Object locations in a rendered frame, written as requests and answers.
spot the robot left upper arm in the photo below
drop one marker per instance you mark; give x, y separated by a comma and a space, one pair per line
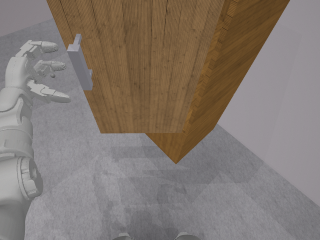
20, 183

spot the robot shin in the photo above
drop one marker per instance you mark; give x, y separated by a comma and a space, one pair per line
123, 234
181, 233

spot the robot left hand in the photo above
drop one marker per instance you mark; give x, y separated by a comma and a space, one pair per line
20, 72

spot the right robot shin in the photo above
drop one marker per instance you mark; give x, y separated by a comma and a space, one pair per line
181, 233

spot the left robot forearm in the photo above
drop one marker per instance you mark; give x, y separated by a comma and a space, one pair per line
16, 129

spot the cupboard door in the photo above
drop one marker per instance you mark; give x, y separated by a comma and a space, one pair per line
146, 58

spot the left robot shin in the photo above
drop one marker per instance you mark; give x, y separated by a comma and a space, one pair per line
123, 234

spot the handle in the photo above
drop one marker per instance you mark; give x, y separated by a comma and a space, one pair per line
76, 56

